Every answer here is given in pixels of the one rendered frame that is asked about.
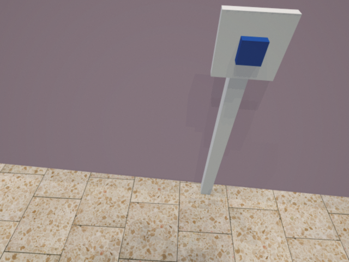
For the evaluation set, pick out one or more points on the button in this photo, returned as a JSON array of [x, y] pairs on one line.
[[251, 51]]

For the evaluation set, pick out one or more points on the panel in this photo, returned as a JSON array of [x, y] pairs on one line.
[[278, 25]]

